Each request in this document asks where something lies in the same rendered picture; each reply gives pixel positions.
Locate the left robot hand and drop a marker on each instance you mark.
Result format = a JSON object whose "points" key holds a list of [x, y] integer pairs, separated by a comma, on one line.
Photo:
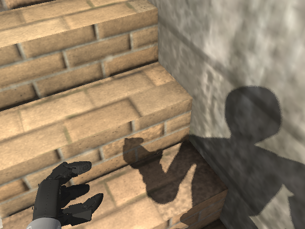
{"points": [[52, 195]]}

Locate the robot left forearm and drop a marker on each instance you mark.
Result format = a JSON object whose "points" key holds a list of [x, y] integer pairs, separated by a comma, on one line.
{"points": [[45, 223]]}

